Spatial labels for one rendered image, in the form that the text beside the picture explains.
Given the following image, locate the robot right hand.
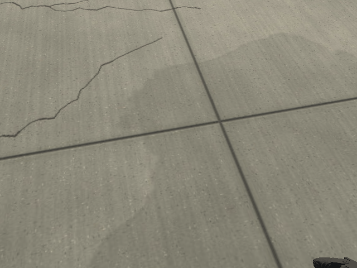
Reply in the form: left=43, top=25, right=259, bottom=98
left=313, top=257, right=357, bottom=268

